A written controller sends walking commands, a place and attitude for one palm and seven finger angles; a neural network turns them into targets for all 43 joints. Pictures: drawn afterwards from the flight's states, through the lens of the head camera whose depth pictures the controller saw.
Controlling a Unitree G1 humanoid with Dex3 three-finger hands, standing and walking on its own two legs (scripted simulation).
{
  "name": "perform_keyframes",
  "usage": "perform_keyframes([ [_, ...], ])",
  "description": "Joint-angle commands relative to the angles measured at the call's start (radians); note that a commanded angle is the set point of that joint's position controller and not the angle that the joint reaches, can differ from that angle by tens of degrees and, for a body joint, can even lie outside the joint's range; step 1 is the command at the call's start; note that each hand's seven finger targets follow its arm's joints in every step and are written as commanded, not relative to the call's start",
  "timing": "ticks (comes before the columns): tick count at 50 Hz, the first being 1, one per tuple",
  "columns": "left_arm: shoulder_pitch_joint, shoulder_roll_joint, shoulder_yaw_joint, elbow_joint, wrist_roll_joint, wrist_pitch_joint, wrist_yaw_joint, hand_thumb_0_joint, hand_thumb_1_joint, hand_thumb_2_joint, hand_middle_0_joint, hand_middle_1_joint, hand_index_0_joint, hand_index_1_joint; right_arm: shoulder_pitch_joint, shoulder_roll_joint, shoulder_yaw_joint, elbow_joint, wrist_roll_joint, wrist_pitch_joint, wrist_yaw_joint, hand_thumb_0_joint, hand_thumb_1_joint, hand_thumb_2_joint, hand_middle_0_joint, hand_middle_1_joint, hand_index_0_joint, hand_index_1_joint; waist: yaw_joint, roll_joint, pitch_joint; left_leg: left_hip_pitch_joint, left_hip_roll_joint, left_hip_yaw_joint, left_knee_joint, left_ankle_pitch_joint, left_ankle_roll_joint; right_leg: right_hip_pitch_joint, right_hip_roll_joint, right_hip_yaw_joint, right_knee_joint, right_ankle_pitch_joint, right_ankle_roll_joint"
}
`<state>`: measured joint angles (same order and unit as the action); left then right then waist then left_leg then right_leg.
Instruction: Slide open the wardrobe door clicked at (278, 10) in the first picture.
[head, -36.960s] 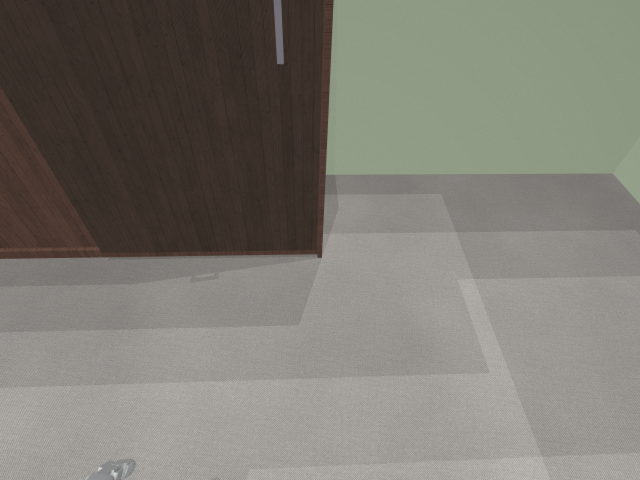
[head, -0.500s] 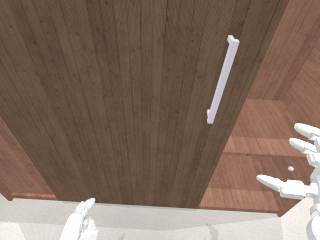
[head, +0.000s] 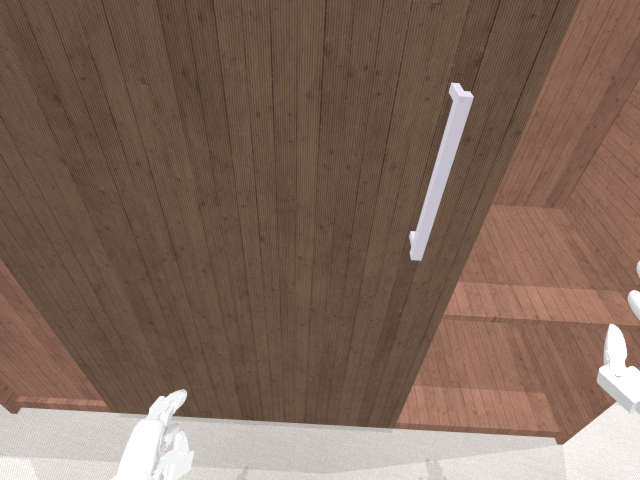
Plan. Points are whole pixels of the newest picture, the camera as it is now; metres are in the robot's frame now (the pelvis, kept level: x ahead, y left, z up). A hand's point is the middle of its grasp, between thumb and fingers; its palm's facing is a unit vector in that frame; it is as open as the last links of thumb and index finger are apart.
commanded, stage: draw the hand back to the body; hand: right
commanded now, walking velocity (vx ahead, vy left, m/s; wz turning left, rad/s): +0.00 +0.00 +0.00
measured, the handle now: (433, 181) +0.45 -0.17 +0.18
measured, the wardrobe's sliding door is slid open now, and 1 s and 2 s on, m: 0.52 0.52 0.52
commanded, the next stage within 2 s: step back with the hand held close in 0.28 s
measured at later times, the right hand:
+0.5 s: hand (617, 356) +0.19 -0.27 +0.17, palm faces +0.49 +0.79 -0.38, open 7.4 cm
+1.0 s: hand out of the picture +0.12 -0.29 +0.15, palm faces +0.45 +0.76 -0.46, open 7.4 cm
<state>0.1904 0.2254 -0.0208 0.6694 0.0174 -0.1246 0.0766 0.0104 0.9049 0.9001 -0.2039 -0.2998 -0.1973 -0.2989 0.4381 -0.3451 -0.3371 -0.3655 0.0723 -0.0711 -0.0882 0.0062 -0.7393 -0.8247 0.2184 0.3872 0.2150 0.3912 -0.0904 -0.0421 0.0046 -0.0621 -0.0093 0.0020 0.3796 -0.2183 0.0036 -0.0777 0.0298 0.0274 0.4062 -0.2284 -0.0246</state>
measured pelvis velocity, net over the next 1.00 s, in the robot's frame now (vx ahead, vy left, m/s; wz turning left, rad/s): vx -0.08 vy -0.02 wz -0.01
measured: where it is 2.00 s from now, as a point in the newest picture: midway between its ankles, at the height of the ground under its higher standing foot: outside the picture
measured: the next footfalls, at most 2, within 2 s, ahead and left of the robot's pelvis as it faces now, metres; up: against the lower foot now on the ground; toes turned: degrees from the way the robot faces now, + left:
left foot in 1.58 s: -0.21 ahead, +0.07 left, +0.00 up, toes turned +2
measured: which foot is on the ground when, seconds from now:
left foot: down 0.00-1.00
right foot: down 0.00-1.00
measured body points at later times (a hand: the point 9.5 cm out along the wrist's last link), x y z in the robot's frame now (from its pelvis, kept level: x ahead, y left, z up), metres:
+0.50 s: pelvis -0.01 +0.00 +0.00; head -0.03 +0.02 +0.45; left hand +0.18 +0.22 -0.08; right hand +0.15 -0.31 +0.19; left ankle +0.00 +0.12 -0.74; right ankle +0.00 -0.10 -0.74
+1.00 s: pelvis -0.08 -0.02 -0.01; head -0.08 -0.03 +0.44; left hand +0.10 +0.22 -0.08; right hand +0.09 -0.33 +0.18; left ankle +0.00 +0.12 -0.74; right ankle +0.00 -0.10 -0.74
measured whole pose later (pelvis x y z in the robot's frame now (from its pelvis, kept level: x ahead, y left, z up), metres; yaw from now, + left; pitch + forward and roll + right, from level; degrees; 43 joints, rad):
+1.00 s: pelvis -0.08 -0.02 -0.01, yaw -1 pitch -1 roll +2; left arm 0.24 0.23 0.00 0.56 -0.01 -0.06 0.09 0.01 0.90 0.90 -0.20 -0.30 -0.20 -0.30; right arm 0.50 -0.40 -0.42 -0.43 0.00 -0.22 -0.13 0.01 -0.88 -0.90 0.22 0.30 0.21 0.30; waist -0.02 -0.02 0.00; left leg -0.33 -0.02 -0.01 0.49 -0.18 -0.03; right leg -0.36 0.03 0.03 0.54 -0.17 -0.06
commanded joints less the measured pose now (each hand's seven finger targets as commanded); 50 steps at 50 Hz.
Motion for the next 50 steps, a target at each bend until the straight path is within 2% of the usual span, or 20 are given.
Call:
perform_keyframes([
  [1,-0.132,0.11,0.034,-0.16,0.001,-0.057,0.015,0.0,0.9,0.9,-0.2,-0.3,-0.2,-0.3,-0.144,-0.188,-0.1,-0.212,0.0,-0.062,-0.02,0.0,-0.9,-0.9,0.2,0.3,0.2,0.3,0.01,-0.025,-0.043,-0.022,0.011,0.021,-0.06,0.121,0.02,-0.019,-0.031,-0.002,-0.073,0.174,0.005],
  [12,-0.145,0.107,0.033,-0.164,0.002,-0.051,0.015,0.0,0.9,0.9,-0.2,-0.3,-0.2,-0.3,-0.127,-0.196,-0.113,-0.21,0.003,-0.058,-0.018,0.0,-0.9,-0.9,0.2,0.3,0.2,0.3,0.004,-0.026,-0.043,-0.005,0.012,0.018,-0.07,0.111,0.021,-0.022,-0.031,-0.003,-0.079,0.159,0.004],
  [19,-0.146,0.103,0.034,-0.163,0.0,-0.048,0.016,0.0,0.9,0.9,-0.2,-0.3,-0.2,-0.3,-0.122,-0.183,-0.102,-0.2,0.007,-0.057,-0.015,0.0,-0.9,-0.9,0.2,0.3,0.2,0.3,0.008,-0.013,-0.026,-0.019,0.014,0.015,-0.084,0.087,0.017,-0.022,-0.032,-0.009,-0.078,0.134,0.0],
  [20,-0.151,0.106,0.034,-0.163,-0.002,-0.05,0.016,0.0,0.9,0.9,-0.2,-0.3,-0.2,-0.3,-0.199,-0.209,-0.113,-0.243,0.004,-0.066,-0.02,0.0,-0.9,-0.9,0.2,0.3,0.2,0.3,0.012,-0.026,-0.036,-0.017,0.013,0.011,-0.088,0.072,0.018,-0.022,-0.03,-0.006,-0.079,0.119,0.0],
  [21,-0.15,0.128,0.032,-0.21,-0.017,-0.031,0.014,0.0,0.9,0.9,-0.2,-0.3,-0.2,-0.3,-0.316,-0.344,-0.246,-0.311,-0.011,-0.12,-0.038,0.0,-0.9,-0.9,0.2,0.3,0.2,0.3,0.047,-0.019,0.02,-0.112,0.055,-0.069,-0.137,0.081,0.011,-0.102,-0.043,0.024,-0.041,0.054,-0.023],
  [22,-0.147,0.113,0.027,-0.193,-0.014,-0.019,0.017,0.0,0.9,0.9,-0.2,-0.3,-0.2,-0.3,-0.297,-0.332,-0.239,-0.262,-0.014,-0.14,-0.039,0.0,-0.9,-0.9,0.2,0.3,0.2,0.3,0.05,-0.025,0.027,-0.127,0.077,-0.077,-0.145,0.089,0.021,-0.101,-0.035,0.034,-0.029,0.052,-0.022],
  [23,-0.129,0.114,0.034,-0.185,-0.008,-0.009,0.015,0.0,0.9,0.9,-0.2,-0.3,-0.2,-0.3,-0.148,-0.242,-0.178,-0.184,-0.015,-0.138,-0.033,0.0,-0.9,-0.9,0.2,0.3,0.2,0.3,0.056,0.028,-0.001,-0.141,0.086,-0.072,-0.132,0.128,0.023,-0.088,-0.041,0.042,-0.006,0.112,-0.021],
  [24,-0.12,0.119,0.042,-0.2,-0.006,0.001,0.01,0.0,0.9,0.9,-0.2,-0.3,-0.2,-0.3,-0.07,-0.193,-0.14,-0.173,-0.017,-0.135,-0.025,0.0,-0.9,-0.9,0.2,0.3,0.2,0.3,0.056,0.028,-0.047,-0.138,0.091,-0.06,-0.106,0.183,0.019,-0.067,-0.047,0.037,0.008,0.18,-0.02],
  [25,-0.116,0.121,0.047,-0.212,-0.006,0.008,0.007,0.0,0.9,0.9,-0.2,-0.3,-0.2,-0.3,-0.025,-0.185,-0.133,-0.188,-0.016,-0.136,-0.023,0.0,-0.9,-0.9,0.2,0.3,0.2,0.3,0.056,0.023,-0.095,-0.127,0.092,-0.054,-0.081,0.232,0.013,-0.054,-0.054,0.033,0.017,0.24,-0.021],
  [28,-0.107,0.127,0.057,-0.23,-0.009,0.031,0.01,0.0,0.9,0.9,-0.2,-0.3,-0.2,-0.3,0.045,-0.195,-0.145,-0.214,-0.015,-0.137,-0.026,0.0,-0.9,-0.9,0.2,0.3,0.2,0.3,0.062,-0.003,-0.177,-0.096,0.084,-0.031,-0.016,0.351,0.0,-0.044,-0.073,0.03,0.021,0.4,-0.015],
  [30,-0.11,0.129,0.064,-0.248,-0.013,0.044,0.013,0.0,0.9,0.9,-0.2,-0.3,-0.2,-0.3,0.056,-0.22,-0.168,-0.243,-0.012,-0.137,-0.031,0.0,-0.9,-0.9,0.2,0.3,0.2,0.3,0.062,0.009,-0.188,-0.1,0.077,-0.032,-0.001,0.341,-0.006,-0.069,-0.079,0.034,0.016,0.397,-0.014],
  [31,-0.107,0.126,0.066,-0.252,-0.016,0.051,0.015,0.0,0.9,0.9,-0.2,-0.3,-0.2,-0.3,0.064,-0.228,-0.178,-0.239,-0.011,-0.137,-0.033,0.0,-0.9,-0.9,0.2,0.3,0.2,0.3,0.063,0.04,-0.186,-0.105,0.075,-0.03,-0.005,0.323,-0.009,-0.084,-0.077,0.034,0.016,0.374,-0.015],
  [32,-0.111,0.131,0.068,-0.255,-0.016,0.054,0.019,0.0,0.9,0.9,-0.2,-0.3,-0.2,-0.3,0.06,-0.252,-0.2,-0.253,-0.011,-0.14,-0.037,0.0,-0.9,-0.9,0.2,0.3,0.2,0.3,0.062,0.027,-0.19,-0.097,0.074,-0.03,0.003,0.329,-0.006,-0.098,-0.076,0.038,0.012,0.37,-0.015],
  [33,-0.109,0.124,0.067,-0.261,-0.019,0.058,0.021,0.0,0.9,0.9,-0.2,-0.3,-0.2,-0.3,0.07,-0.242,-0.193,-0.241,-0.008,-0.141,-0.038,0.0,-0.9,-0.9,0.2,0.3,0.2,0.3,0.063,0.027,-0.179,-0.104,0.072,-0.031,0.006,0.308,-0.008,-0.113,-0.078,0.041,0.005,0.35,-0.016],
  [37,-0.105,0.134,0.072,-0.275,-0.021,0.057,0.027,0.0,0.9,0.9,-0.2,-0.3,-0.2,-0.3,0.047,-0.273,-0.22,-0.285,-0.014,-0.159,-0.045,0.0,-0.9,-0.9,0.2,0.3,0.2,0.3,0.064,0.001,-0.156,-0.095,0.057,-0.038,0.013,0.205,-0.014,-0.2,-0.083,0.058,-0.026,0.204,-0.03],
  [39,-0.094,0.133,0.073,-0.276,-0.023,0.051,0.029,0.0,0.9,0.9,-0.2,-0.3,-0.2,-0.3,0.05,-0.25,-0.198,-0.272,-0.019,-0.167,-0.048,0.0,-0.9,-0.9,0.2,0.3,0.2,0.3,0.067,-0.006,-0.14,-0.092,0.055,-0.047,0.012,0.147,-0.014,-0.247,-0.086,0.062,-0.036,0.093,-0.038],
  [41,-0.089,0.14,0.074,-0.278,-0.025,0.043,0.027,0.0,0.9,0.9,-0.2,-0.3,-0.2,-0.3,0.038,-0.247,-0.197,-0.263,-0.028,-0.177,-0.052,0.0,-0.9,-0.9,0.2,0.3,0.2,0.3,0.07,-0.003,-0.099,-0.088,0.051,-0.061,0.006,0.048,-0.013,-0.334,-0.091,0.081,-0.061,-0.081,-0.051],
  [46,-0.075,0.158,0.079,-0.276,-0.024,0.01,0.027,0.0,0.9,0.9,-0.2,-0.3,-0.2,-0.3,-0.006,-0.223,-0.181,-0.261,-0.059,-0.212,-0.059,0.0,-0.9,-0.9,0.2,0.3,0.2,0.3,0.075,-0.057,-0.047,-0.054,0.025,-0.065,0.057,-0.12,-0.015,-0.516,-0.127,0.147,-0.117,-0.371,-0.082],
  [47,-0.078,0.164,0.081,-0.277,-0.022,0.002,0.028,0.0,0.9,0.9,-0.2,-0.3,-0.2,-0.3,-0.015,-0.239,-0.196,-0.274,-0.066,-0.221,-0.059,0.0,-0.9,-0.9,0.2,0.3,0.2,0.3,0.073,-0.08,-0.056,-0.023,0.007,-0.054,0.101,-0.1,-0.019,-0.551,-0.148,0.176,-0.153,-0.413,-0.093],
  [50,-0.067,0.159,0.083,-0.276,-0.02,-0.017,0.028,0.0,0.9,0.9,-0.2,-0.3,-0.2,-0.3,-0.015,-0.23,-0.202,-0.273,-0.08,-0.235,-0.059,0.0,-0.9,-0.9,0.2,0.3,0.2,0.3,0.068,-0.117,-0.081,0.068,-0.029,-0.043,0.244,0.017,-0.025,-0.636,-0.186,0.224,-0.201,-0.473,-0.113],
])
